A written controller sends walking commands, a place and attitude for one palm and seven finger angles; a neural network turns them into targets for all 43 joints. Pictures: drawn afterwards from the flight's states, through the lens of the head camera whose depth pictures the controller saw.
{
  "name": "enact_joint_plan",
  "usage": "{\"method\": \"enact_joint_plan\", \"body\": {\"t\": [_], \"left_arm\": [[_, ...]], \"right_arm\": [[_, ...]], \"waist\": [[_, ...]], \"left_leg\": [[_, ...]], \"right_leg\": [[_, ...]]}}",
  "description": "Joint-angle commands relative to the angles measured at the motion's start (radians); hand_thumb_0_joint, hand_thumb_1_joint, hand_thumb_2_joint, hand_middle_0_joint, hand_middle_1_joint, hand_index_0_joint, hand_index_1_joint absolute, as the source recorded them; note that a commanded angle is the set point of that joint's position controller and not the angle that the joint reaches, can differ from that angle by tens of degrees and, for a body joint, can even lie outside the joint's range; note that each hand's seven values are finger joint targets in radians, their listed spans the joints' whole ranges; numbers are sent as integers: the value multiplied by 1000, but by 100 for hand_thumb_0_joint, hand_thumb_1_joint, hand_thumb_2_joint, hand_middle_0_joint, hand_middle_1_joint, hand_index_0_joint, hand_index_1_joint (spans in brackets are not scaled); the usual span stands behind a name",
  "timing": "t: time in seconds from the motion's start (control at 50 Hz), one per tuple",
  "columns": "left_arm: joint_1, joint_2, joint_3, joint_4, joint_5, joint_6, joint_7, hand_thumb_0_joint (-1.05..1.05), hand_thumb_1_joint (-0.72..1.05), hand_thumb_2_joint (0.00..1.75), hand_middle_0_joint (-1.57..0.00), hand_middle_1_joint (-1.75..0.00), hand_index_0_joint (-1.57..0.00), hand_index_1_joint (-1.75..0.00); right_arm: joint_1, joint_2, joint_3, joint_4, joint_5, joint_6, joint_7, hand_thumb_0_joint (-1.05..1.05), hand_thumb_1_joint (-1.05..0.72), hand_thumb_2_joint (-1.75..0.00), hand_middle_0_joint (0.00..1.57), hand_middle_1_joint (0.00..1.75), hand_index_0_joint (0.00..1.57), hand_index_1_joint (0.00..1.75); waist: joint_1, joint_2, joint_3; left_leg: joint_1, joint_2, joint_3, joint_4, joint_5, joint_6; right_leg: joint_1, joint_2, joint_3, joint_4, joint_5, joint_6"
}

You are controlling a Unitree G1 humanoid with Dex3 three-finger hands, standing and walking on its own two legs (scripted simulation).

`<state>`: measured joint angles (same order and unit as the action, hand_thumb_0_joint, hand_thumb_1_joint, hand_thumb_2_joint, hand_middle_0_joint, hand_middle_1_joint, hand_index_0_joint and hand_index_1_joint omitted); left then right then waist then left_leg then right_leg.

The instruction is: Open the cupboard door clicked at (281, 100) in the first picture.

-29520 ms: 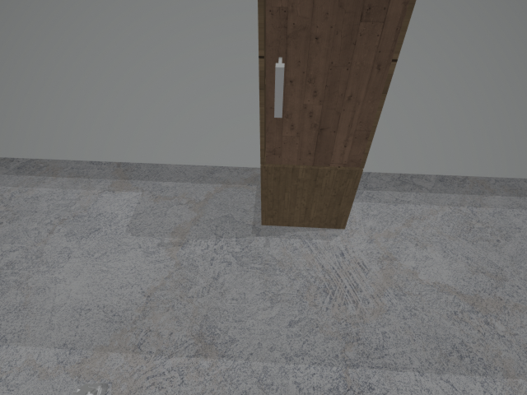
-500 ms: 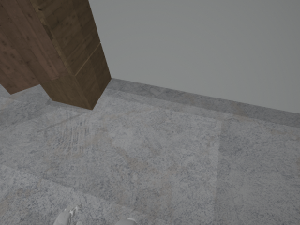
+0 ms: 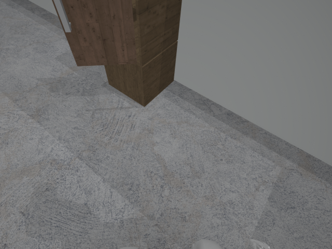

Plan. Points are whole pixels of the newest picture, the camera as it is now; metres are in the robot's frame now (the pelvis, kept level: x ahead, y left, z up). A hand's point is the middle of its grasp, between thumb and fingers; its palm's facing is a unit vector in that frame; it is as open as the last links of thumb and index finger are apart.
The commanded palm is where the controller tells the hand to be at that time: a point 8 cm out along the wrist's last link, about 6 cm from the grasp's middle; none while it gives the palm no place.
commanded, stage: turn to face it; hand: left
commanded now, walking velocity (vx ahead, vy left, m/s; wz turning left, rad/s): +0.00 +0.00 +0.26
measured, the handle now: (63, 11) +1.03 +0.56 -0.01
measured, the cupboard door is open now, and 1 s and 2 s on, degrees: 45 45 45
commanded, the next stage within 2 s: take the last steps up to it in 0.20 s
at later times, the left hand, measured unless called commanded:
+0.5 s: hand out of the picture +0.00 +0.15 -0.15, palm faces +0.23 -0.95 -0.23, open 7.3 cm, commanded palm none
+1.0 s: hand (73, 241) +0.14 +0.25 -0.15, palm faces +0.25 -0.95 -0.19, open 7.4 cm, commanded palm none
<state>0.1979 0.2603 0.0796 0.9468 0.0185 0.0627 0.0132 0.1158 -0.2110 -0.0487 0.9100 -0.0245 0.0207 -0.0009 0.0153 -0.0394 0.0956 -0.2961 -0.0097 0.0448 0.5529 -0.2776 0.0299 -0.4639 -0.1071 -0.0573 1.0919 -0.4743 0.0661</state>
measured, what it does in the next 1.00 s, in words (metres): walks ahead: right foot, then left foot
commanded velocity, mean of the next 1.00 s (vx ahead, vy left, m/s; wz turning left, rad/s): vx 0.22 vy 0.08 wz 0.13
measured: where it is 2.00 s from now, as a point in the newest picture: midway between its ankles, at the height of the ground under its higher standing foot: (137, 192)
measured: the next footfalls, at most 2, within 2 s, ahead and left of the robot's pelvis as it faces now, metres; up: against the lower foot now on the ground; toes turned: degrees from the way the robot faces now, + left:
right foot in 0.22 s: +0.04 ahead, -0.14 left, +0.00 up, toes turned -1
left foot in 0.70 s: +0.06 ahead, +0.13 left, +0.00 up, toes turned +19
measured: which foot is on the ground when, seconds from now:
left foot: down 0.00-0.22, up 0.24-0.68, down 0.70-1.00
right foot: up 0.00-0.20, down 0.22-0.68, up 0.70-1.00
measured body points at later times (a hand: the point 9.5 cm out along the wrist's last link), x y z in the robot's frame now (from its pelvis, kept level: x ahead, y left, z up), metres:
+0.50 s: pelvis +0.01 -0.04 +0.01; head +0.05 -0.05 +0.46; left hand -0.01 +0.20 -0.13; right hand +0.10 -0.27 -0.15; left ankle -0.04 +0.09 -0.67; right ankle +0.00 -0.14 -0.73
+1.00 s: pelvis +0.11 +0.06 +0.01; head +0.14 +0.06 +0.46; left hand +0.13 +0.30 -0.14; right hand +0.14 -0.17 -0.15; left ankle +0.02 +0.12 -0.73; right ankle +0.21 -0.04 -0.69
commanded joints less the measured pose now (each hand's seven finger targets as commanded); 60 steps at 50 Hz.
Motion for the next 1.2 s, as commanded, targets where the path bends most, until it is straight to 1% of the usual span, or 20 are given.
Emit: {"method": "enact_joint_plan", "body": {"t": [0.0,0.16,0.2,0.22,0.3,0.52,0.62,0.64,0.66,0.68,0.72,0.78,0.88,1.02,1.06,1.08,1.1,1.12,1.14,1.18], "left_arm": [[1,37,-3,-71,-3,-28,-3,0,90,90,-20,-30,-20,-30],[107,43,-4,-35,-5,-53,3,0,90,90,-20,-30,-20,-30],[129,167,17,-29,11,-72,15,0,90,90,-20,-30,-20,-30],[128,167,11,-38,7,-75,15,0,90,90,-20,-30,-20,-30],[53,82,-5,-46,4,-84,19,0,90,90,-20,-30,-20,-30],[217,104,24,65,15,-113,3,0,90,90,-20,-30,-20,-30],[128,118,29,71,9,-102,-7,0,90,90,-20,-30,-20,-30],[106,91,23,61,7,-98,-13,0,90,90,-20,-30,-20,-30],[105,24,10,35,0,-95,-24,0,90,90,-20,-30,-20,-30],[9,-5,-9,-19,5,-94,-19,0,90,90,-20,-30,-20,-30],[-43,-11,-10,-14,7,-91,-17,0,90,90,-20,-30,-20,-30],[44,-19,-14,45,12,-84,-31,0,90,90,-20,-30,-20,-30],[12,-32,-20,34,8,-77,-31,0,90,90,-20,-30,-20,-30],[-112,-37,-21,-28,3,-84,-36,0,90,90,-20,-30,-20,-30],[14,-7,-10,6,6,-95,-34,0,90,90,-20,-30,-20,-30],[167,35,7,51,9,-106,-29,0,90,90,-20,-30,-20,-30],[311,133,32,94,13,-117,-18,0,90,90,-20,-30,-20,-30],[331,174,34,95,-7,-113,-13,0,90,90,-20,-30,-20,-30],[237,137,26,72,-10,-111,-7,0,90,90,-20,-30,-20,-30],[97,31,-3,36,-10,-115,0,0,90,90,-20,-30,-20,-30]], "right_arm": [[71,-188,-37,-29,-2,-12,-20,0,-90,-90,20,30,20,30],[22,-170,-39,-16,7,5,-11,0,-90,-90,20,30,20,30],[37,-66,-24,-41,18,4,-1,0,-90,-90,20,30,20,30],[0,-98,-32,-44,13,17,-2,0,-90,-90,20,30,20,30],[35,-66,-30,19,10,29,6,0,-90,-90,20,30,20,30],[-81,-32,-13,-3,6,-5,37,0,-90,-90,20,30,20,30],[81,-41,-9,45,6,-27,34,0,-90,-90,20,30,20,30],[186,-98,-21,76,4,-36,23,0,-90,-90,20,30,20,30],[290,-199,-50,96,-7,-39,13,0,-90,-90,20,30,20,30],[406,-248,-56,118,-12,-33,-6,0,-90,-90,20,30,20,30],[304,-185,-37,98,-8,-39,-18,0,-90,-90,20,30,20,30],[213,-100,-9,79,-4,-67,-20,0,-90,-90,20,30,20,30],[273,-80,-2,125,3,-87,-21,0,-90,-90,20,30,20,30],[326,-91,1,185,-7,-83,-22,0,-90,-90,20,30,20,30],[319,-94,3,199,-2,-80,-21,0,-90,-90,20,30,20,30],[300,-87,4,194,8,-84,-19,0,-90,-90,20,30,20,30],[328,-47,4,172,21,-90,-11,0,-90,-90,20,30,20,30],[318,-59,-1,155,20,-83,-14,0,-90,-90,20,30,20,30],[239,-59,-10,147,13,-73,-12,0,-90,-90,20,30,20,30],[195,-15,-7,149,4,-57,-5,0,-90,-90,20,30,20,30]], "waist": [[-27,149,-154],[22,149,-143],[23,-244,-124],[44,-224,-116],[-8,-137,-90],[73,-128,-58],[-21,-108,-71],[-73,7,-103],[-116,304,-155],[-165,329,-123],[-109,241,-53],[-27,126,-10],[-12,110,-24],[-25,111,8],[45,39,-38],[111,0,-109],[141,-200,-216],[122,-224,-218],[103,-158,-140],[28,-40,-18]], "left_leg": [[166,258,-206,-199,492,144],[-25,177,-225,-100,235,72],[-220,-43,-28,210,-202,-48],[-202,-21,-84,404,-330,-45],[-230,13,-78,592,-160,-65],[-246,51,11,215,-134,-65],[146,-11,125,-95,4,-41],[324,25,73,-152,-22,-20],[472,256,-258,-210,-83,67],[454,392,-430,-321,-61,169],[294,381,-410,-360,-171,203],[190,285,-218,-384,35,151],[253,247,-87,-376,342,160],[216,265,-52,-306,367,145],[152,216,-26,-132,427,110],[46,149,22,70,388,68],[-198,14,97,374,74,11],[-276,-15,29,652,-309,-4],[-323,36,-62,730,-237,-5],[-294,114,-88,668,-46,-17]], "right_leg": [[-17,14,27,-72,39,6],[337,70,-17,-612,248,-16],[436,-273,338,-812,383,-157],[328,-348,363,-827,449,-235],[338,-201,146,-763,616,-197],[479,-293,124,-847,309,-206],[243,-217,-22,-730,224,-131],[128,-165,-78,-571,198,-96],[-87,-29,-168,-286,7,-42],[-229,27,-106,-58,-153,-45],[-280,-30,12,104,-42,-73],[-189,-42,19,76,135,-65],[-161,-21,-6,-101,235,-52],[35,32,-46,-399,242,-82],[267,78,-68,-513,274,-101],[494,28,11,-569,289,-129],[738,-236,381,-675,303,-240],[678,-393,605,-827,250,-334],[530,-363,595,-876,129,-310],[300,-266,334,-903,166,-233]]}}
